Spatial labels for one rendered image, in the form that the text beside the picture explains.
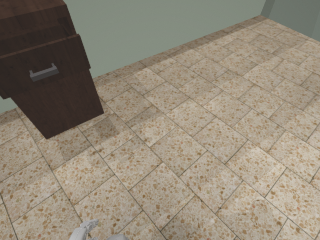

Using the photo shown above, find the drawer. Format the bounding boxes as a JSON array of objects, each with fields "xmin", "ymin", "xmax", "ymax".
[{"xmin": 0, "ymin": 24, "xmax": 91, "ymax": 99}]

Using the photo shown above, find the robot left hand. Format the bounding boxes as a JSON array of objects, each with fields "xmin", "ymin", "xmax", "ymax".
[{"xmin": 68, "ymin": 218, "xmax": 99, "ymax": 240}]

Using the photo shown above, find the cabinet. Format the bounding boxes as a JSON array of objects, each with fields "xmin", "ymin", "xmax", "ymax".
[{"xmin": 0, "ymin": 0, "xmax": 104, "ymax": 139}]

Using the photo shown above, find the handle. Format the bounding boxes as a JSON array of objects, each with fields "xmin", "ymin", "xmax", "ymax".
[{"xmin": 29, "ymin": 63, "xmax": 59, "ymax": 82}]

